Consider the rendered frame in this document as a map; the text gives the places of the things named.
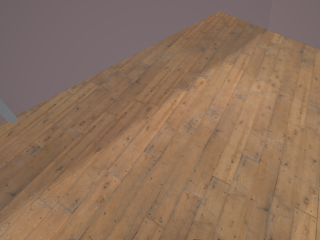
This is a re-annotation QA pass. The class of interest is panel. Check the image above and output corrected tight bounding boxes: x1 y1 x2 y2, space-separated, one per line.
0 99 18 124

